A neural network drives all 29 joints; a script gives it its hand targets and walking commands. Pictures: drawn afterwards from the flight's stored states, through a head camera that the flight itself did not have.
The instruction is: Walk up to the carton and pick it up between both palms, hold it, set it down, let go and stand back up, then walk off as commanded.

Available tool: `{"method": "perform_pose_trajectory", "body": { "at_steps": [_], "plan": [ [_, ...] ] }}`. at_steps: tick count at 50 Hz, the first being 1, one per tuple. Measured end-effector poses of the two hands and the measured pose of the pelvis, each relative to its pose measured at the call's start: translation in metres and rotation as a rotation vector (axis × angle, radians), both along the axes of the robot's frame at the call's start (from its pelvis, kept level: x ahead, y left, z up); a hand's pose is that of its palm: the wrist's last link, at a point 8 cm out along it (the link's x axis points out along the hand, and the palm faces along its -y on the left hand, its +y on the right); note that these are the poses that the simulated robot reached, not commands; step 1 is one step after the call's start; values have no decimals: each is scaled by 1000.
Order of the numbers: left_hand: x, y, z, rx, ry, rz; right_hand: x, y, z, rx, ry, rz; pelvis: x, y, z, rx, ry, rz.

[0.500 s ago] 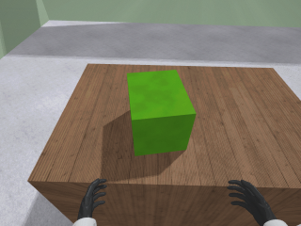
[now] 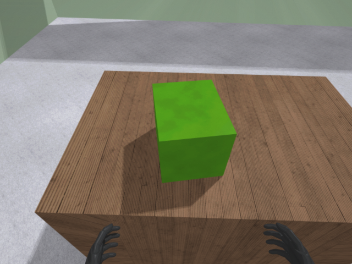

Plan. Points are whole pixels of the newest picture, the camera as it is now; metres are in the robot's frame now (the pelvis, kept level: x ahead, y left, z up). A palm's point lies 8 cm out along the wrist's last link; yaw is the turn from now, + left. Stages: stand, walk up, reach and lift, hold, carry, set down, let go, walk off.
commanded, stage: let go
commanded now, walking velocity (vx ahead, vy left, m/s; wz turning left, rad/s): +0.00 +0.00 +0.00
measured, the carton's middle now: (187, 129) +0.50 +0.00 +0.02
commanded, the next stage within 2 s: stand in 0.44 s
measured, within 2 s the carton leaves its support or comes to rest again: neither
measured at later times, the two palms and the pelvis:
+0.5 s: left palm out of the picture +0.16 +0.22 -0.08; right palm out of the picture +0.16 -0.23 -0.06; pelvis +0.01 +0.00 +0.00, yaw +0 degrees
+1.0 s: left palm out of the picture +0.14 +0.28 -0.10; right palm out of the picture +0.16 -0.24 -0.07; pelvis +0.03 +0.01 +0.00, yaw +0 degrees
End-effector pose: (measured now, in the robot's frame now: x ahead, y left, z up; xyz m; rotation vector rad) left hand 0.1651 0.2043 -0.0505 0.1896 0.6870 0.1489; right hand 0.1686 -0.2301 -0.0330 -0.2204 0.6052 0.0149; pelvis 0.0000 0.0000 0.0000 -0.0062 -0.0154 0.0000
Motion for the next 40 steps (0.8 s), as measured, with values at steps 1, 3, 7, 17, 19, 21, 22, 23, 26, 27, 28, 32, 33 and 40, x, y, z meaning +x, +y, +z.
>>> {"method": "perform_pose_trajectory", "body": {
  "at_steps": [1,3,7,17,19,21,22,23,26,27,28,32,33,40],
  "plan": [
    [1,1,0,1,1,-2,0,0,-1,-2,2,-1,1,0,0,0,1,0],
    [1,2,-2,2,6,-7,1,0,-3,-7,5,-3,3,1,0,0,4,0],
    [0,4,-8,-1,35,-15,-1,-2,-8,-17,20,-12,6,1,0,0,8,1],
    [-9,5,-22,-17,103,-27,-9,-5,-20,-49,63,-22,9,1,0,0,12,1],
    [-10,7,-24,-17,115,-27,-10,-3,-22,-51,68,-22,9,1,0,0,12,1],
    [-10,9,-26,-18,126,-28,-11,-1,-24,-53,76,-23,9,1,0,0,13,1],
    [-10,10,-27,-17,129,-28,-11,0,-25,-53,79,-24,9,1,0,0,13,1],
    [-10,11,-27,-17,132,-29,-11,1,-27,-53,83,-24,10,1,0,0,13,1],
    [-7,14,-28,-10,127,-37,-12,2,-30,-70,98,-13,10,1,0,0,13,1],
    [-7,18,-28,3,120,-44,-13,0,-31,-90,107,-4,10,1,-1,0,11,1],
    [-7,24,-29,19,117,-51,-13,-3,-31,-108,116,0,11,0,-1,0,8,0],
    [-14,49,-33,78,137,-65,-13,-13,-32,-152,144,2,13,1,-3,0,-1,1],
    [-16,54,-34,87,145,-68,-13,-15,-32,-158,151,1,14,1,-4,-1,0,1],
    [-20,71,-43,102,200,-78,-9,-14,-35,-171,190,-4,21,5,-4,-5,15,1]
  ]
}}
